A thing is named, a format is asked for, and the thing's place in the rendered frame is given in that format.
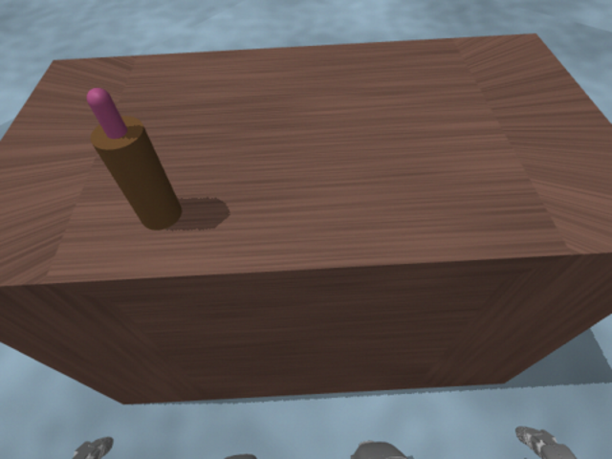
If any right robot hand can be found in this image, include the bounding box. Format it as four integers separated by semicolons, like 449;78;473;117
515;426;577;459

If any left robot hand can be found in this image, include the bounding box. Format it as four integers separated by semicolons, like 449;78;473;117
72;437;114;459

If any bottle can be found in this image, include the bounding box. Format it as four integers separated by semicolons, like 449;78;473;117
87;88;182;230

